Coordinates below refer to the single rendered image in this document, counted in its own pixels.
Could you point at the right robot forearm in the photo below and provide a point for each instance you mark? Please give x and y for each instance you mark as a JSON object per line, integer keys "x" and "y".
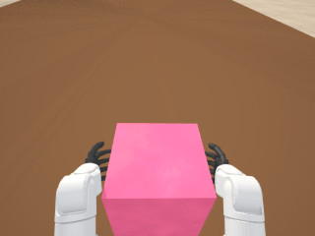
{"x": 243, "y": 206}

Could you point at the robot left hand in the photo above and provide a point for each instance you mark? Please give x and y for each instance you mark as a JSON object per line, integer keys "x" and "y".
{"x": 94, "y": 155}

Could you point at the left robot forearm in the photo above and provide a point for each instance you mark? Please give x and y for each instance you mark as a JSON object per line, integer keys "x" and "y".
{"x": 75, "y": 202}

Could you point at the robot right hand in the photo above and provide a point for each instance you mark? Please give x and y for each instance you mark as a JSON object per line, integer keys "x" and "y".
{"x": 218, "y": 157}

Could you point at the carton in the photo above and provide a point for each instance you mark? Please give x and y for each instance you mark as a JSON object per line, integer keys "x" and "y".
{"x": 158, "y": 181}

